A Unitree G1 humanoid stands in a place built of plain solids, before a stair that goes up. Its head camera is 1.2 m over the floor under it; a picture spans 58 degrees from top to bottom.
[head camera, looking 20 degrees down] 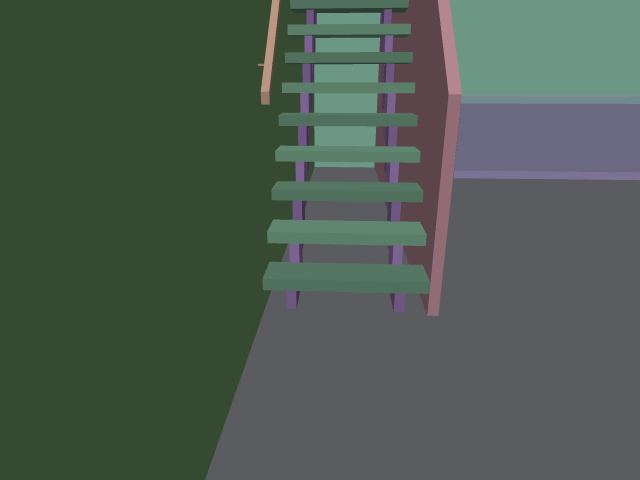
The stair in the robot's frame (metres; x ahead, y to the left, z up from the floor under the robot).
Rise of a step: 0.20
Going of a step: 0.20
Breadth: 0.90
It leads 3 degrees to the right of straight ahead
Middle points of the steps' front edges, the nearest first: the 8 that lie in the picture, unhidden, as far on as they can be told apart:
2.11 -0.14 0.20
2.31 -0.15 0.40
2.51 -0.16 0.60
2.71 -0.17 0.80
2.91 -0.18 1.00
3.11 -0.19 1.20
3.31 -0.20 1.40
3.51 -0.21 1.60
